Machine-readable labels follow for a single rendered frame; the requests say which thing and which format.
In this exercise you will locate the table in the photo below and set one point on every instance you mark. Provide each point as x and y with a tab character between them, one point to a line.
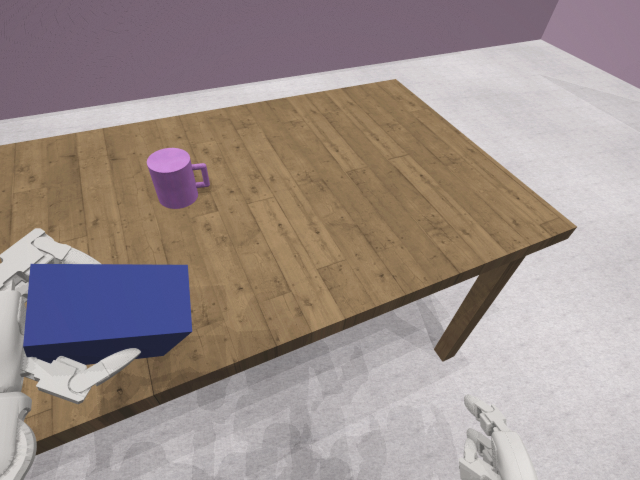
324	210

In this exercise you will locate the sponge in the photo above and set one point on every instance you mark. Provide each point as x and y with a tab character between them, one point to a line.
87	312

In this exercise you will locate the right robot hand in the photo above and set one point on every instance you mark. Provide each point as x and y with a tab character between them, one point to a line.
505	456

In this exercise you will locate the left robot hand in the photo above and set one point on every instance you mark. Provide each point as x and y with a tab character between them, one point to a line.
64	377

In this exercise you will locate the left robot forearm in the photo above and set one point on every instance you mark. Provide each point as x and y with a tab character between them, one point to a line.
17	440

